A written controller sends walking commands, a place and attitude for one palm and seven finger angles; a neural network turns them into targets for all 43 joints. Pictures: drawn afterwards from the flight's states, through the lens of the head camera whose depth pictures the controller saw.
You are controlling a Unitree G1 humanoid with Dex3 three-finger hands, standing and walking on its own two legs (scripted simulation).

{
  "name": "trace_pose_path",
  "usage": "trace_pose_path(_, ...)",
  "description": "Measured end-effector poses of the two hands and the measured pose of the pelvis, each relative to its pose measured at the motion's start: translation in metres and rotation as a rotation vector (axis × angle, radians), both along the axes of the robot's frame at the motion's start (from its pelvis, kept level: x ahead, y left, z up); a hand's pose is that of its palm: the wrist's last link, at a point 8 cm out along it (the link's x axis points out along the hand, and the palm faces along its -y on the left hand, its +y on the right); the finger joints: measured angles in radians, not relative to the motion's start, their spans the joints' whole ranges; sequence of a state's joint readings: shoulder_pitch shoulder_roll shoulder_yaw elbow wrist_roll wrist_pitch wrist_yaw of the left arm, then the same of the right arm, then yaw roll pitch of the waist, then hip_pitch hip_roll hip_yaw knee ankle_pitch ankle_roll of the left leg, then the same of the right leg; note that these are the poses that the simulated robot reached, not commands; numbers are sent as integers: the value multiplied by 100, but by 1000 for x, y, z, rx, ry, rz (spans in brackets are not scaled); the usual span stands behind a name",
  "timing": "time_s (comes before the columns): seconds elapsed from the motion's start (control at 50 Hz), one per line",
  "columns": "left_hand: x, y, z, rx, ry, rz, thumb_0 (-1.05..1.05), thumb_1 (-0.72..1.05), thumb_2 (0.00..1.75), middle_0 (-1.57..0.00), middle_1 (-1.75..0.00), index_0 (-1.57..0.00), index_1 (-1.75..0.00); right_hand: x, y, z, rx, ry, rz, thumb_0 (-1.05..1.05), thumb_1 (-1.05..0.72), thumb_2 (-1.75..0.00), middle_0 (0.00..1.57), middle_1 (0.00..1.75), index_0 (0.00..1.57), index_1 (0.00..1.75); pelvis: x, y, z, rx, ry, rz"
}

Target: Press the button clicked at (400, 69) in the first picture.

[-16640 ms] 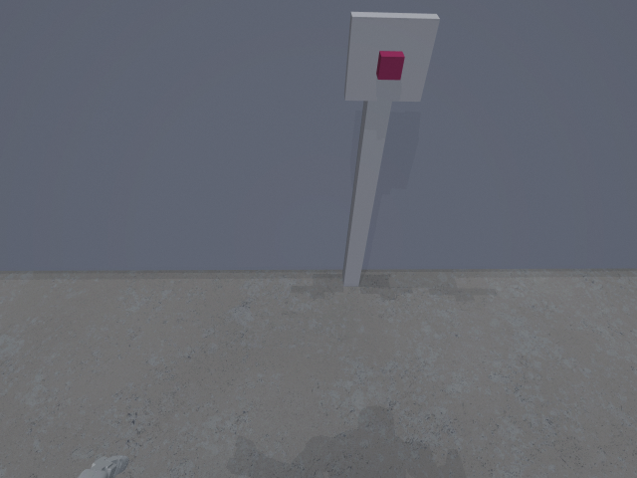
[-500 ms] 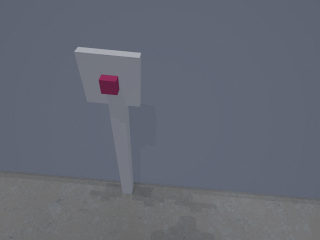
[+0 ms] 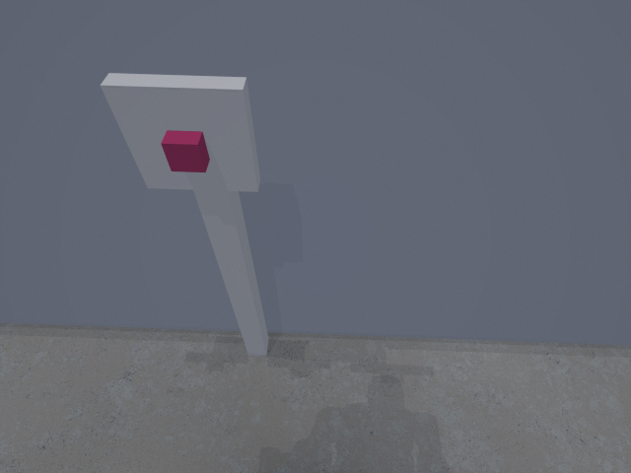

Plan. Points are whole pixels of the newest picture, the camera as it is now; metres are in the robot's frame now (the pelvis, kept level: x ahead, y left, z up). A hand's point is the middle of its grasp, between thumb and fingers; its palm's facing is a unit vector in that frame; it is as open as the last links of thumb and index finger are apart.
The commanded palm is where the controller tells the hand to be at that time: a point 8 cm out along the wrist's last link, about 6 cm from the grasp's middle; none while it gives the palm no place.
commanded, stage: come to a stop and stand still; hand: left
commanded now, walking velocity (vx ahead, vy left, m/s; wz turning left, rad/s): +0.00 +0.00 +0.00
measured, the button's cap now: (187, 150) +0.50 +0.22 +0.12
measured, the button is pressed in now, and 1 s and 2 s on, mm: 0 0 0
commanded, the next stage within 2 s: look again from close up in 0.58 s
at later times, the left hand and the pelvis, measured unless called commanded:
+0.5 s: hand out of the picture -0.06 +0.20 -0.17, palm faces +0.05 -0.98 -0.21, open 7.4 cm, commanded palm none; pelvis -0.05 +0.02 +0.00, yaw +1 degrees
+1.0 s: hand out of the picture -0.03 +0.18 -0.17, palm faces +0.04 -0.99 -0.15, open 7.4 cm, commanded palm none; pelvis -0.03 +0.02 +0.01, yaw +1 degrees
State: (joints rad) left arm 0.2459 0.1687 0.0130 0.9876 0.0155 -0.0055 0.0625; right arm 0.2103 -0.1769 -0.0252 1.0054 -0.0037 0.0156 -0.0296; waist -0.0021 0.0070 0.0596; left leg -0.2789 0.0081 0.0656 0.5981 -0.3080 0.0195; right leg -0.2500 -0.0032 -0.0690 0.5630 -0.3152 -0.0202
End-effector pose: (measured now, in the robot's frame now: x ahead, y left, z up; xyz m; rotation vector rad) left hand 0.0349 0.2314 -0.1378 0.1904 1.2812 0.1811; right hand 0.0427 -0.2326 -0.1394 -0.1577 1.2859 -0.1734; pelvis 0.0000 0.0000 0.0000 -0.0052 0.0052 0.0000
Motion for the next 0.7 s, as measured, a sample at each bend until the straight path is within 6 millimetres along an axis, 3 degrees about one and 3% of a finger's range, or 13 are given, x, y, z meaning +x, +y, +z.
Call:
trace_pose_path(0.1,-5,9,0,-6,-45,-17,1,91,90,-20,-30,-20,-30,7,10,6,4,-108,22,1,-91,-90,20,30,19,30,-14,9,-1,3,-29,9)
trace_pose_path(0.22,-18,19,5,-15,-96,-11,0,91,90,-20,-30,-20,-30,-2,25,11,15,-147,62,1,-91,-90,20,30,20,30,-32,17,0,-4,-44,14)
trace_pose_path(0.52,-109,20,-1,-43,92,41,1,91,90,-20,-30,-20,-30,-72,21,10,-5,22,53,1,-91,-90,20,30,20,30,-50,22,4,-5,-18,26)
trace_pose_path(0.6,-121,14,-4,-62,134,48,1,91,90,-20,-30,-20,-30,-86,22,9,-4,65,40,1,-91,-90,20,30,20,30,-48,21,5,-5,-15,27)
trace_pose_path(0.7,-121,6,-5,-82,147,50,1,91,90,-20,-30,-20,-30,-92,26,9,5,95,29,1,-91,-90,20,30,20,30,-44,21,6,-6,-11,27)
